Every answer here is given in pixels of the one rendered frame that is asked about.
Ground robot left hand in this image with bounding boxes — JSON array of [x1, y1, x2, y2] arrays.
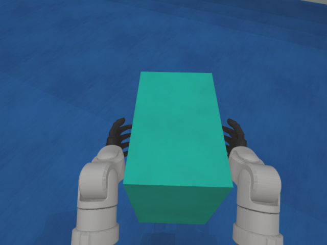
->
[[106, 118, 132, 157]]

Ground robot right hand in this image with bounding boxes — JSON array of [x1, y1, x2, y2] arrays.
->
[[222, 118, 247, 157]]

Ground robot left forearm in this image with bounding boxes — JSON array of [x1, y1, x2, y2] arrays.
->
[[71, 145, 126, 245]]

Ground carton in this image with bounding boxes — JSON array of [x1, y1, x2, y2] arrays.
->
[[123, 71, 233, 225]]

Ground robot right forearm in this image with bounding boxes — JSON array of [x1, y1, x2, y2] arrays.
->
[[228, 146, 283, 245]]

